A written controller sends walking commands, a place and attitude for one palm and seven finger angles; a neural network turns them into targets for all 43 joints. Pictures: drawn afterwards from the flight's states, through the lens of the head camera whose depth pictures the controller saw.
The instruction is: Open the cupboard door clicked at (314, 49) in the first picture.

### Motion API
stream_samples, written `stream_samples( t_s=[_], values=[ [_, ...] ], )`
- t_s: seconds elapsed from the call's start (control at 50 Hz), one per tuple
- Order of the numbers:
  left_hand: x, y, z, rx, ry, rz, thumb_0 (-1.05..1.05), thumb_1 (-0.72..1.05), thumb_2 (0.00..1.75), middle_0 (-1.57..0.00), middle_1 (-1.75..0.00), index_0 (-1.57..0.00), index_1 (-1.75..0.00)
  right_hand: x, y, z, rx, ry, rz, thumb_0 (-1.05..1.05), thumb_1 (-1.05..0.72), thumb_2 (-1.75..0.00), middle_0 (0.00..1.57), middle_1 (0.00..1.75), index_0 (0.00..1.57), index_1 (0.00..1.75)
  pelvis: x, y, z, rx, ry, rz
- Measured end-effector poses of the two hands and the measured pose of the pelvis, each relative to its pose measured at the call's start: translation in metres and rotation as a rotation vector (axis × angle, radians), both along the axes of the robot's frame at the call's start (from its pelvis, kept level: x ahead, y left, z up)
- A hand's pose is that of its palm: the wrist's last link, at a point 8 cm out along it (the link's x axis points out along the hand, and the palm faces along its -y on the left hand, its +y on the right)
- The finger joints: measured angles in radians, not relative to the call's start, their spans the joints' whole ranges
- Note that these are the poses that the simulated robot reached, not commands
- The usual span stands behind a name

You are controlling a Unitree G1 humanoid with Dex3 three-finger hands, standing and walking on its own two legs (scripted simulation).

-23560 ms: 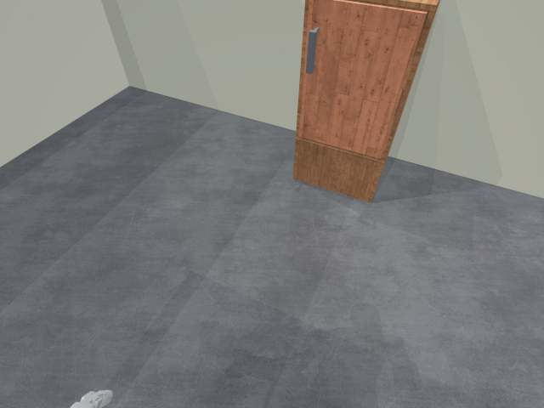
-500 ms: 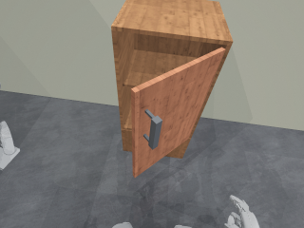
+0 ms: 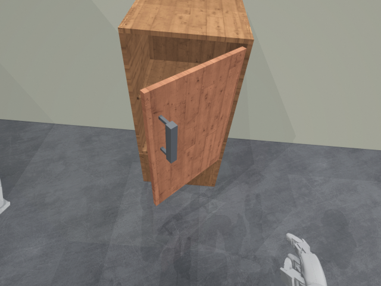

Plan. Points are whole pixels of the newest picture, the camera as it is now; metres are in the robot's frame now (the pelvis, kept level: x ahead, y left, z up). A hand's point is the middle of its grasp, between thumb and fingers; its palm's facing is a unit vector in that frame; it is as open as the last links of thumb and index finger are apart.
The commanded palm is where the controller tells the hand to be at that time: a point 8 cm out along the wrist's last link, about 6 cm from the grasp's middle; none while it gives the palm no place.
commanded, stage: stop stepping back and stand still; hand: left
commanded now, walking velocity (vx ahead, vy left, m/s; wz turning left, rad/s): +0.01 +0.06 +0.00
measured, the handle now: (167, 139) +0.52 +0.09 -0.04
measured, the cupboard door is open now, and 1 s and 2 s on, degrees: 45 45 45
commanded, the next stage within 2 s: let the arm hang, fingers relaxed in 0.78 s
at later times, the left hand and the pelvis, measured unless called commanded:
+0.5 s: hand out of the picture +0.10 +0.29 +0.18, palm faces +0.51 -0.73 -0.46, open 7.4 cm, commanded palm +0.03 +0.31 +0.18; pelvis -0.09 +0.01 +0.00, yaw +2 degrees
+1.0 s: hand out of the picture +0.10 +0.28 +0.02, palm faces +0.30 -0.84 -0.45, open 7.4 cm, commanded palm none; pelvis -0.09 +0.00 +0.00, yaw +6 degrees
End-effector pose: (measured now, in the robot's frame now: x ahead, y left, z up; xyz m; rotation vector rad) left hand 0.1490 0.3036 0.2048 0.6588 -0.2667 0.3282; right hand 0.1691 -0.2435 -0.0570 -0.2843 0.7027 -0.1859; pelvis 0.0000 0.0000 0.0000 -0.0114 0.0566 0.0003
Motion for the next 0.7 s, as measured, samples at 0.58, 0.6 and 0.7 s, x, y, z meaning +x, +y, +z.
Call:
stream_samples(
  t_s=[0.58,0.6,0.7],
  values=[
    [-0.098,0.004,-0.016,-0.07,-0.028,0.116,0.02,0.89,0.9,-0.21,-0.3,-0.2,-0.3,-0.151,0.026,-0.037,0.115,0.07,0.011,0.01,-0.91,-0.89,0.21,0.3,0.2,0.3,-0.094,-0.001,-0.003,0.02,-0.087,0.034],
    [-0.099,-0.001,-0.019,-0.061,-0.021,0.11,0.02,0.89,0.9,-0.21,-0.3,-0.2,-0.3,-0.149,0.026,-0.041,0.122,0.067,0.021,0.01,-0.91,-0.89,0.21,0.3,0.2,0.3,-0.094,-0.004,-0.006,0.025,-0.088,0.028],
    [-0.1,-0.016,-0.025,-0.1,-0.019,0.082,0.02,0.89,0.9,-0.22,-0.3,-0.21,-0.3,-0.137,0.016,-0.046,0.105,0.094,0.051,0.01,-0.91,-0.89,0.21,0.3,0.21,0.3,-0.097,-0.007,-0.007,0.01,-0.098,0.047]
  ],
)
